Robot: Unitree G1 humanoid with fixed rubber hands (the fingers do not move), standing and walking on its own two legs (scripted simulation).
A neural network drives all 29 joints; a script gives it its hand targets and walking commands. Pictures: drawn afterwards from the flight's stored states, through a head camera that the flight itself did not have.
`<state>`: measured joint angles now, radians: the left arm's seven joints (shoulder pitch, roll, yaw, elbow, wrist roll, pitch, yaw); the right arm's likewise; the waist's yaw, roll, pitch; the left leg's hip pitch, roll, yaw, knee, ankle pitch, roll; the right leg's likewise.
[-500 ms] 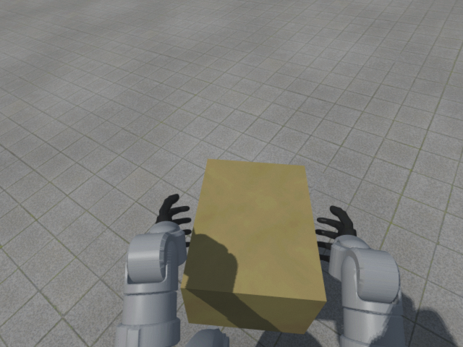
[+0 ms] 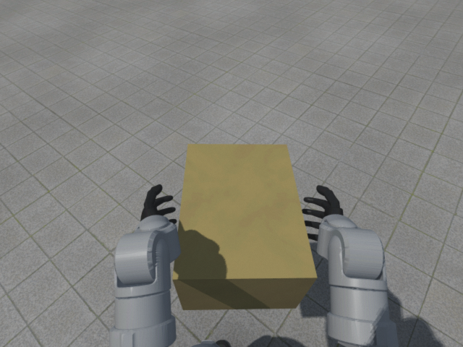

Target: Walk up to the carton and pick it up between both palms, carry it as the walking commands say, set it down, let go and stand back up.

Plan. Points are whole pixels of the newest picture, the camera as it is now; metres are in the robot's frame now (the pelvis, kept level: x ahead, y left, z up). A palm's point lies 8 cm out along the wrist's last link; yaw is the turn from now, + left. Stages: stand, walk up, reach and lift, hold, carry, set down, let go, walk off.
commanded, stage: carry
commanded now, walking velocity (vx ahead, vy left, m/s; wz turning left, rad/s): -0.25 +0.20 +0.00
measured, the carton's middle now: (238, 221) +0.37 +0.03 -0.02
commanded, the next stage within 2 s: none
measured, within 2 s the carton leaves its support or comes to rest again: neither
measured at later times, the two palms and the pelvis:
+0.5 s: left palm out of the picture +0.07 +0.33 +0.07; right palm out of the picture +0.09 +0.05 +0.09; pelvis -0.20 +0.17 +0.01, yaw +2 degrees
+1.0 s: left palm out of the picture -0.10 +0.48 +0.09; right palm out of the picture -0.12 +0.19 +0.10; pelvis -0.41 +0.34 +0.00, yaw +1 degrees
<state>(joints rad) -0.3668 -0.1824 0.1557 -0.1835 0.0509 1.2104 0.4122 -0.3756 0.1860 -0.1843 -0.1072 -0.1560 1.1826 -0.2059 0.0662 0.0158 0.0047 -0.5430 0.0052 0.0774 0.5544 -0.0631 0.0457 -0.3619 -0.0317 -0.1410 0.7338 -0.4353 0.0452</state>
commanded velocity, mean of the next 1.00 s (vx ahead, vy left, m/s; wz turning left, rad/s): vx -0.25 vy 0.20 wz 0.00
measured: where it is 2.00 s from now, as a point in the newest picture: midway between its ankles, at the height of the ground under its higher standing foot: outside the picture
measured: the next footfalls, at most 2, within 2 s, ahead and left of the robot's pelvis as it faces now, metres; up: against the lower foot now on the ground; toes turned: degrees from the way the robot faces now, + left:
left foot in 0.34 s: -0.08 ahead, +0.29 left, +0.00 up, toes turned +3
right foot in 0.64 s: -0.24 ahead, +0.10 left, +0.00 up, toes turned -8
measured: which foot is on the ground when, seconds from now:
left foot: down 0.00-0.00, up 0.02-0.32, down 0.34-0.64, up 0.66-0.92, down 0.94-1.00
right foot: down 0.00-0.34, up 0.36-0.62, down 0.64-0.96, up 0.98-1.00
